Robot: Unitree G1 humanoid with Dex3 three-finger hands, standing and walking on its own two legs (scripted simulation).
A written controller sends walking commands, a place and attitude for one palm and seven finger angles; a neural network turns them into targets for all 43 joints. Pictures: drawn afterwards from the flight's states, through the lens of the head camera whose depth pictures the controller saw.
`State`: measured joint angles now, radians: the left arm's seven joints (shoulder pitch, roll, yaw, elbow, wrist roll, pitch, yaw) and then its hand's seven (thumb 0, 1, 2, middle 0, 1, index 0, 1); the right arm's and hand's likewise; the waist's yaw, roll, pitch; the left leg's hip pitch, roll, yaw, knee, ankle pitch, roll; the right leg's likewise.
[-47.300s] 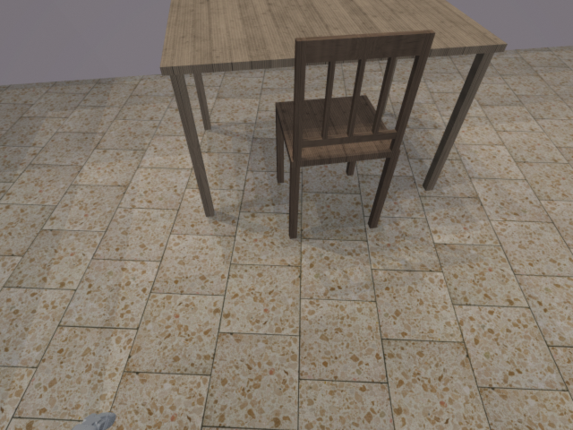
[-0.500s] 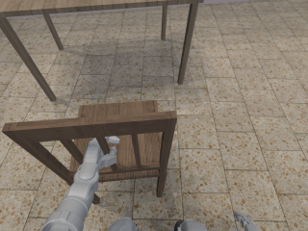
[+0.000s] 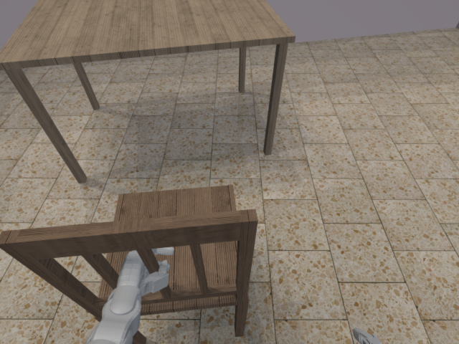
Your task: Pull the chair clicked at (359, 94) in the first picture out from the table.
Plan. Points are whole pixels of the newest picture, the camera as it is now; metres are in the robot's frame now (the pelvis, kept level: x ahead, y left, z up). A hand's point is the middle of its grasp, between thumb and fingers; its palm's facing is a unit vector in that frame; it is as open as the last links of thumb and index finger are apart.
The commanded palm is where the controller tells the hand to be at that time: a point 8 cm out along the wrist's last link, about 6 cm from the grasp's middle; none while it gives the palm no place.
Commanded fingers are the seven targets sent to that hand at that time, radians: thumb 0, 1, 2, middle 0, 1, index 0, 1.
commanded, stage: stop walking, hand still on the chair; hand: left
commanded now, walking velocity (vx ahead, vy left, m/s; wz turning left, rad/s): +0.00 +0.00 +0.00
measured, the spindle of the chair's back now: (156, 273) +0.27 +0.17 -0.10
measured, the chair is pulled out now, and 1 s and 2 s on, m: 0.73 0.73 0.73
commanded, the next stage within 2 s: open the thumb and straighten the fingers in 0.34 s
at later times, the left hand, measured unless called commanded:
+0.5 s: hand (164, 273) +0.26 +0.15 -0.07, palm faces +0.11 -0.98 -0.18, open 5.0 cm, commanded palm +0.23 +0.20 -0.05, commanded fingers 0.00 0.42 0.67 -0.50 -1.45 -0.50 -1.45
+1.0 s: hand (155, 273) +0.26 +0.17 -0.08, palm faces +0.10 -0.98 -0.18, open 15.2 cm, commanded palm +0.24 +0.22 -0.05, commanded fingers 0.00 -0.55 0.20 -0.03 -0.07 -0.03 -0.07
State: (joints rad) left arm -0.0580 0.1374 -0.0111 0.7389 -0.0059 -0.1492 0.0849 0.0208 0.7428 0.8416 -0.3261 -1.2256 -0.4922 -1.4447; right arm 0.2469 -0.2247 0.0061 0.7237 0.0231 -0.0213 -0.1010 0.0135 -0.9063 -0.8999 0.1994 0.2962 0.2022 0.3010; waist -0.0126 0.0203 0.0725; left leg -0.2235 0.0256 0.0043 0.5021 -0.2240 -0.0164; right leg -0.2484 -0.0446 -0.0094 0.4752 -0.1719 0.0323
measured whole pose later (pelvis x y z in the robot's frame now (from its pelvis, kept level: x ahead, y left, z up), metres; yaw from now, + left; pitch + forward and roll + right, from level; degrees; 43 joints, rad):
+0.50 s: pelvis +0.03 -0.02 +0.00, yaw +1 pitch -1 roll +0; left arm 0.07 0.15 0.00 0.58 -0.05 -0.09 0.09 0.02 0.73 0.84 -0.34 -1.27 -0.49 -1.44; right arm 0.18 -0.22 0.02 0.67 0.05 0.01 -0.09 0.01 -0.91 -0.90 0.20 0.30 0.20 0.30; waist -0.02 0.01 0.04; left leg -0.23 0.04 -0.03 0.49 -0.25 -0.04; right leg -0.25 -0.03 -0.04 0.49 -0.22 0.01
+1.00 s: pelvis +0.05 +0.00 -0.04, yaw +2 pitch +10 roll +0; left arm 0.30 0.18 0.01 0.12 -0.08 0.12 0.04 0.00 -0.49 0.23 -0.25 -0.74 -0.25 -0.74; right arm 0.23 -0.26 0.00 0.57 0.04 -0.14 -0.09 0.02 -0.91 -0.90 0.20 0.30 0.20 0.30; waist -0.03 0.05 -0.10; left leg -0.59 0.01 -0.04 0.88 -0.46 -0.02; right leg -0.61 -0.06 -0.04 0.87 -0.43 0.03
